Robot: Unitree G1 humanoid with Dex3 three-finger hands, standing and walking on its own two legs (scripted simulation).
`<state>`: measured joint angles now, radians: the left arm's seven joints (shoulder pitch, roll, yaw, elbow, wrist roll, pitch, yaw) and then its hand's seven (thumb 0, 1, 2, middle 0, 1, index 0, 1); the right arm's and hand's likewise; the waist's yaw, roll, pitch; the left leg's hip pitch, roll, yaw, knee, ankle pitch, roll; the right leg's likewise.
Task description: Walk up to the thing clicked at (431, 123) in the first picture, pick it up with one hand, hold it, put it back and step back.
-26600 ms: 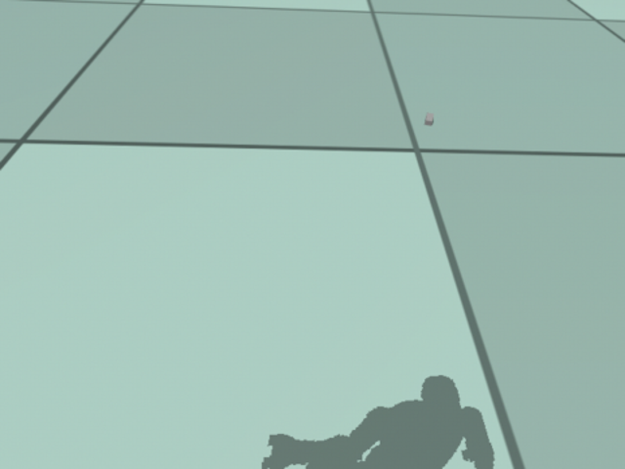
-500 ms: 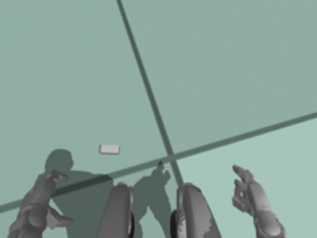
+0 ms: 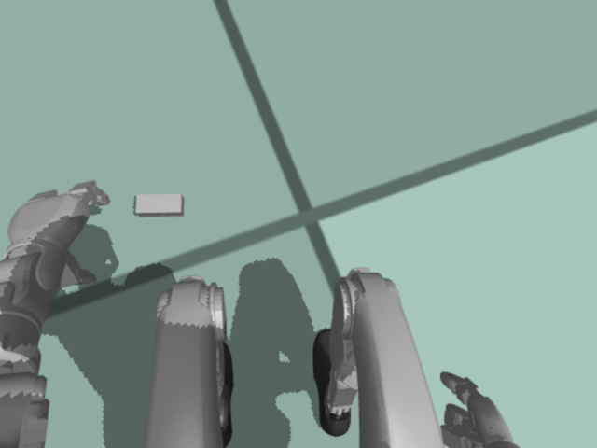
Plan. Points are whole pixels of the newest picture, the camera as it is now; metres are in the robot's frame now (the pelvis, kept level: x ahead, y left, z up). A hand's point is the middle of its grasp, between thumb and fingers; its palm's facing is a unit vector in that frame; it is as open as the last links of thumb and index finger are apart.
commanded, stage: rise first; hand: left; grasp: from above
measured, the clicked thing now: (160, 205) +0.51 +0.26 -0.39
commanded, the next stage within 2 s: none
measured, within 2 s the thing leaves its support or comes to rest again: neither
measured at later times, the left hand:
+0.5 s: hand (101, 226) +0.42 +0.31 -0.22, palm faces -0.47 -0.02 -0.88, open 12.6 cm
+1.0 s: hand (114, 218) +0.44 +0.30 -0.26, palm faces -0.47 -0.04 -0.88, open 12.8 cm
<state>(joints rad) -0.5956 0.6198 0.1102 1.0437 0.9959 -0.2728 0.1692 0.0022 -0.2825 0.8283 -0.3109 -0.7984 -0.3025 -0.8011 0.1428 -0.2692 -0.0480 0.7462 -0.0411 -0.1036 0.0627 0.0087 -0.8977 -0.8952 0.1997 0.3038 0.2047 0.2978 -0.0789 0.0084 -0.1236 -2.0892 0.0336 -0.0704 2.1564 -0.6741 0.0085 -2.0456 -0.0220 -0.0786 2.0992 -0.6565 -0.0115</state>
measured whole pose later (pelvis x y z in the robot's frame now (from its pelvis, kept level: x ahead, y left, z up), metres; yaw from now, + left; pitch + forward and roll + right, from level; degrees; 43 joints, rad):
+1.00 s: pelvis +0.01 +0.01 -0.08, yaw -3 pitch +34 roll -8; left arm -0.87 0.75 0.12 1.39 1.31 -0.30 0.42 0.00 -0.27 0.81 -0.30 -0.77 -0.30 -0.76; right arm 0.13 -0.27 0.02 0.76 -0.16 -0.04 0.14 0.00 -0.91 -0.90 0.20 0.30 0.20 0.30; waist -0.20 -0.03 -0.05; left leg -2.32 0.03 -0.11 2.43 -0.71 0.02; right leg -2.25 -0.02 -0.10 2.34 -0.69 0.00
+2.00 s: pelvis +0.01 +0.01 -0.09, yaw -5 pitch +32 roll -10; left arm -0.96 0.85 0.11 1.51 1.33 -0.30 0.42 0.00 -0.37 0.90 -0.23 -0.85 -0.22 -0.85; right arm 0.14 -0.28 0.11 0.74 -0.18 -0.06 0.16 0.00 -0.91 -0.90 0.20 0.30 0.20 0.30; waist -0.26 -0.05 -0.01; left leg -2.36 0.02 -0.14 2.48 -0.71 0.03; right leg -2.26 -0.01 -0.13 2.36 -0.67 0.02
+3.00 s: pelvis +0.00 +0.01 -0.09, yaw -5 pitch +32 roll -10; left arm -0.96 0.86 0.11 1.49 1.32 -0.30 0.38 0.00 -0.31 0.84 -0.29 -0.78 -0.28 -0.79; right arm 0.15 -0.28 0.12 0.71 -0.17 -0.06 0.15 0.00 -0.91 -0.89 0.20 0.30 0.20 0.30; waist -0.26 -0.04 -0.01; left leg -2.35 0.02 -0.14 2.47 -0.70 0.03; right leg -2.26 -0.01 -0.13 2.35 -0.66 0.01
